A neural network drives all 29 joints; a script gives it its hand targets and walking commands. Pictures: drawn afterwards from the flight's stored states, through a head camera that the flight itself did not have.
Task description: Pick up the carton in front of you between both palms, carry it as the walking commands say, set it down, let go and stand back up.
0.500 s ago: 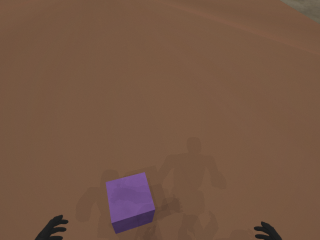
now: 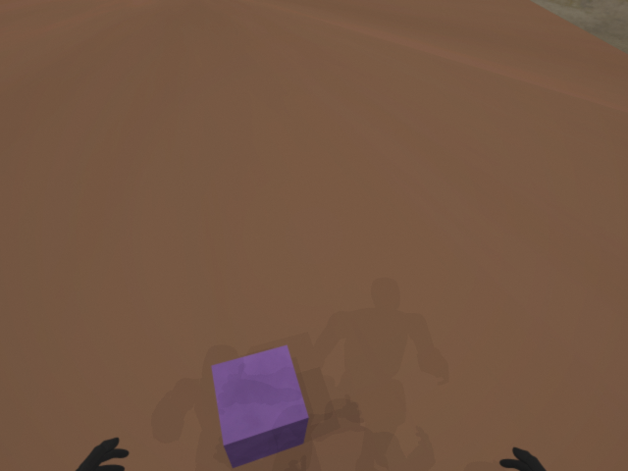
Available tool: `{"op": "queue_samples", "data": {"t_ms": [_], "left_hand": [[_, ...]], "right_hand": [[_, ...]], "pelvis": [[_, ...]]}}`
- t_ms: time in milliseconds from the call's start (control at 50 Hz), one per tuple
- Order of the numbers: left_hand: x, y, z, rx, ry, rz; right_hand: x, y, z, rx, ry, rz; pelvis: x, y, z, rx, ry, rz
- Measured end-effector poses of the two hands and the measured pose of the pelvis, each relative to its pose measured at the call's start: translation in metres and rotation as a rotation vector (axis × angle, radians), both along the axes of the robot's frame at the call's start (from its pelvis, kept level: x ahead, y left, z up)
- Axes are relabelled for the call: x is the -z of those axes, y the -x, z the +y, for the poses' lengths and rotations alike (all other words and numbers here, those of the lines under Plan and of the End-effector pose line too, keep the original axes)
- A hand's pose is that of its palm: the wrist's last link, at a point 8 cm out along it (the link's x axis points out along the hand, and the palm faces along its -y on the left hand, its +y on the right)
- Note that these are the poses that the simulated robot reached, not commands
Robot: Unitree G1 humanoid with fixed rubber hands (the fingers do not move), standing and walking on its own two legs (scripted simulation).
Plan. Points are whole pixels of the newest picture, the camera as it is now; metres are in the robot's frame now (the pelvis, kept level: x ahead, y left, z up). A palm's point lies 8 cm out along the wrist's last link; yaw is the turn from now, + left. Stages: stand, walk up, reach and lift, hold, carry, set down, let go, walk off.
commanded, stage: stand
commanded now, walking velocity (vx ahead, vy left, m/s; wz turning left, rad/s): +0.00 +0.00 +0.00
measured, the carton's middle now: (259, 406) +0.40 +0.11 -0.65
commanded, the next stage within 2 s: none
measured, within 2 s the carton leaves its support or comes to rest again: neither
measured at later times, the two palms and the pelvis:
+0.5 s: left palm out of the picture +0.07 +0.30 -0.11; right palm out of the picture +0.08 -0.31 -0.09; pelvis -0.02 +0.00 +0.00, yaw +0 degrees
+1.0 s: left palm out of the picture +0.06 +0.30 -0.11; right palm out of the picture +0.08 -0.32 -0.09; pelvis -0.02 -0.01 +0.01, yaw +1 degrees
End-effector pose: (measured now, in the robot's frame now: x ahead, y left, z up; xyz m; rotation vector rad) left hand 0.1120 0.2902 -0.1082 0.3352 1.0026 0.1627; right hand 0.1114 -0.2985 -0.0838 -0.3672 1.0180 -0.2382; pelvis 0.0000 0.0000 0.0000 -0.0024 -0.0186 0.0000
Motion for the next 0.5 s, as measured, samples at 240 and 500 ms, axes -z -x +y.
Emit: {"op": "queue_samples", "data": {"t_ms": [240,500], "left_hand": [[0.002,0.027,0.004,-0.012,-0.008,0.055],[0.002,0.041,0.008,-0.019,-0.016,0.090]], "right_hand": [[0.001,0.017,-0.007,0.004,0.003,0.034],[0.003,0.027,-0.012,0.006,0.002,0.064]], "pelvis": [[-0.003,0.011,-0.002,-0.001,0.001,-0.012],[-0.004,0.017,-0.003,-0.004,0.002,-0.017]]}}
